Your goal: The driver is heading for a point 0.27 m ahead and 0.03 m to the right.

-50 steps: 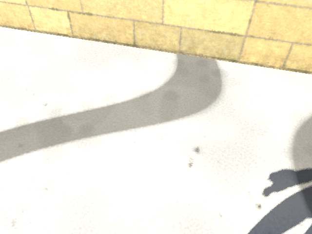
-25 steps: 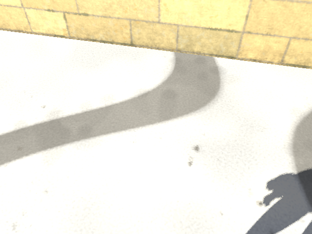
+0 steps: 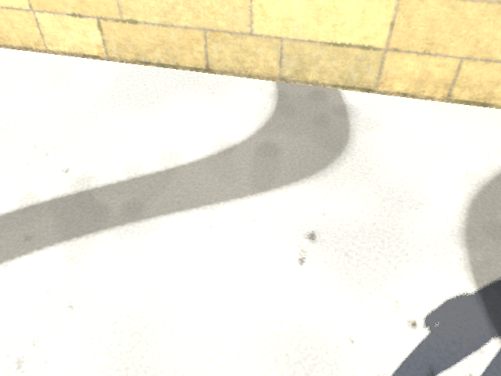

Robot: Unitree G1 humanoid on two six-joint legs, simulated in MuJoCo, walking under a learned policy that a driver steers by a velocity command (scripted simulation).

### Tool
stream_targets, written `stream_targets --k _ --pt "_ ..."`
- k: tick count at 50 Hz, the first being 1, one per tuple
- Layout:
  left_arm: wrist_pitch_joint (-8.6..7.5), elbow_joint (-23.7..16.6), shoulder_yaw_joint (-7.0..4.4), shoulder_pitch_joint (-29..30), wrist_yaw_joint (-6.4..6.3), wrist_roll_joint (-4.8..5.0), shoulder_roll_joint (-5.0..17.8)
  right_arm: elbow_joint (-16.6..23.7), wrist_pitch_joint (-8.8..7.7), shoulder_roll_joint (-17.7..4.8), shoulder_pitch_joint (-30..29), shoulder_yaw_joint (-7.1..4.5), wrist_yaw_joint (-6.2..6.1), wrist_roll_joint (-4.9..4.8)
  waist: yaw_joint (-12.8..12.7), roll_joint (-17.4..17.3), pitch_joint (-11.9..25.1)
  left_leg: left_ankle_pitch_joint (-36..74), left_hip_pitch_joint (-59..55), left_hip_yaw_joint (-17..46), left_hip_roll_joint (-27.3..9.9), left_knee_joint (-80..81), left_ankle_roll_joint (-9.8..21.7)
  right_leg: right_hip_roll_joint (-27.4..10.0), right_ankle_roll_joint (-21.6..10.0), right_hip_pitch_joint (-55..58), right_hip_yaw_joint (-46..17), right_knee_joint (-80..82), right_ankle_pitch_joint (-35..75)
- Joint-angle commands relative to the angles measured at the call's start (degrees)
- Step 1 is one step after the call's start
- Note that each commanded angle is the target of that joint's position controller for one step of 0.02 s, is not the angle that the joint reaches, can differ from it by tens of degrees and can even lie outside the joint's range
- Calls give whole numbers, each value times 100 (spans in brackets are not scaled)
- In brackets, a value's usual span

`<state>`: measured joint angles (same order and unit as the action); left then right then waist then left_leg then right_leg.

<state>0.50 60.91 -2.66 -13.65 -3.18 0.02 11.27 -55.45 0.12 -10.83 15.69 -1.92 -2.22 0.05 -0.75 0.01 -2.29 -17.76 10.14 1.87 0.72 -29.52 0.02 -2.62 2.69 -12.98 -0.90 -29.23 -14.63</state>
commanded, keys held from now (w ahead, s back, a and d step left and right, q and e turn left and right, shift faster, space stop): no key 0.78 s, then w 0.18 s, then no key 0.04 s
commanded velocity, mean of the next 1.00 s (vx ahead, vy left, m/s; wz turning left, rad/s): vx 0.04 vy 0.00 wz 0.00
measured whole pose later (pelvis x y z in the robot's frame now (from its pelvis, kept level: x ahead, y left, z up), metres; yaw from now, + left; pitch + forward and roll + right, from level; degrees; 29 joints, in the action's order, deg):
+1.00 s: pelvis +0.03 -0.02 -0.01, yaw -1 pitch +0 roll +0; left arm -3.0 63.3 -1.2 -20.4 -1.6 1.2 10.1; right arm -61.6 -1.8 -10.8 23.5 -1.4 -1.9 -1.7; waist 0.6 -0.8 0.9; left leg -22.5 11.1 2.5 -0.9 -33.6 0.5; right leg -0.2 -2.8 -16.3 1.1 -38.3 -24.4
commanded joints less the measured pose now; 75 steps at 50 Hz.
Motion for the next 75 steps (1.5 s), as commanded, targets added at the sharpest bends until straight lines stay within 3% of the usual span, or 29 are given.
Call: stream_targets --k 1,18,39,40,42,44,48,49,51,52,53,54,55,57,58,59,61,63,64,65,66,67,68,70,75 --pt "-33 -67 -77 -219 -16 0 540 76 -47 -524 227 -82 -16 -3 4 -21 -69 853 423 81 -122 655 95 60 -97 204 94 397 720" --pt "-30 175 22 -433 -4 10 420 -354 -40 -439 425 26 -11 -14 29 -7 -149 767 457 15 -95 697 72 103 -125 131 117 430 640" --pt "-37 222 104 -646 11 18 342 -572 -40 -360 654 108 -19 -23 47 7 -191 717 512 -53 -77 663 32 136 -172 57 114 421 609" --pt "-31 283 121 -758 9 16 276 -639 -33 -306 773 121 -24 -21 50 -10 -46 129 456 -107 -24 695 49 209 -183 120 194 411 67" --pt "-23 266 79 -777 -17 78 367 -605 -9 -511 770 50 -61 -90 65 -127 -302 -1837 769 -43 15 686 257 410 -320 -248 360 156 -1768" --pt "-120 146 79 -650 -2 87 339 -522 -75 -585 807 18 -61 -129 120 -239 -759 -2774 1119 390 -281 879 505 339 -474 -769 238 -9 -2387" --pt "-471 -70 136 -464 185 131 22 -533 -275 -986 1170 -142 30 -211 228 -1133 -734 -3130 691 2198 -1486 1694 1206 386 -536 -1262 468 -1377 -1079" --pt "-529 -93 143 -461 215 142 20 -426 -283 -917 890 -118 39 -198 108 -1025 -882 -2601 1004 2235 -1525 1696 1221 310 -647 -1007 357 -1229 -955" --pt "-550 109 135 -1133 212 103 21 -207 -268 -794 238 -59 53 -174 -328 -722 -882 -741 1457 1204 -897 783 735 329 -723 171 239 192 -445" --pt "-538 257 -11 -1608 212 75 544 -121 -296 -517 128 -4 17 -152 -366 237 -565 134 1614 175 -210 -485 300 -145 -804 683 -549 506 557" --pt "-531 321 -172 -2147 272 105 1229 -47 -341 -244 312 81 -39 -66 -444 1595 -114 -615 2214 -449 305 -1918 -107 -1149 -1375 1397 -2069 962 1901" --pt "-571 298 -56 -2237 281 -41 918 -86 -367 -296 410 75 -41 -109 -373 1515 95 -1661 2451 21 124 -2913 -185 -1866 -1801 1503 -2997 1142 3257" --pt "-610 168 44 -1850 265 -84 607 -166 -348 -351 499 53 -4 -158 -148 903 -51 -1687 2412 236 -89 -3625 -180 -1859 -1822 1311 -2506 919 4115" --pt "-578 -72 92 -1200 243 -25 546 -188 -333 -308 322 44 41 -139 37 457 -18 -1208 2427 174 -370 -3402 -98 -1470 -1537 1183 -1514 845 4351" --pt "-527 -125 159 -969 210 -11 373 -133 -329 -338 101 18 45 -133 97 463 -60 -906 2210 113 -487 -2644 -75 -1146 -1285 1060 -1026 879 4333" --pt "-459 -96 185 -967 182 -29 337 -102 -332 -278 -62 29 53 -150 77 609 -59 -722 1904 -81 -394 -1938 -95 -868 -1113 985 -679 844 4453" --pt "-331 -40 175 -1099 108 -47 510 -112 -302 -198 -156 61 71 -178 40 768 152 -378 1204 -340 -134 -872 -131 -626 -1080 961 -364 629 4778" --pt "-258 -42 123 -998 72 69 728 -223 -200 -225 72 49 55 -179 228 651 324 868 311 -466 2 195 -63 -665 -1124 691 -384 531 4534" --pt "-263 -10 93 -1047 93 138 785 -251 -132 -312 123 31 35 -115 282 537 316 1681 -177 -362 -20 669 25 -603 -1008 453 -409 589 3976" --pt "-309 20 69 -1157 133 102 785 -263 -62 -586 241 -33 -11 -46 272 287 457 2665 -761 -36 -299 565 134 -448 -817 206 -381 646 3065" --pt "-365 29 77 -1329 172 -19 604 -206 3 -906 117 -98 -47 -67 74 -220 448 3680 -1040 135 -530 157 330 -30 -605 -83 -104 697 1812" --pt "-367 117 148 -1531 183 -45 232 -197 34 -832 -120 -93 -43 -108 -26 -511 421 3749 -1060 183 -625 -90 604 130 -438 -182 46 761 1110" --pt "-348 139 146 -1412 183 -28 243 -173 37 -681 -259 -89 -22 -133 54 -324 247 3595 -951 188 -544 -154 636 207 -342 -219 113 695 1051" --pt "-275 109 127 -1228 146 16 322 -194 -16 -685 -364 -125 12 -99 112 -128 192 3740 -853 202 -456 -172 576 230 -247 -232 171 499 1471" --pt "-117 117 120 -1198 63 -21 422 -307 -106 -644 -550 -155 72 -108 45 -121 377 3898 -617 184 -437 -110 547 136 -248 303 121 454 1720"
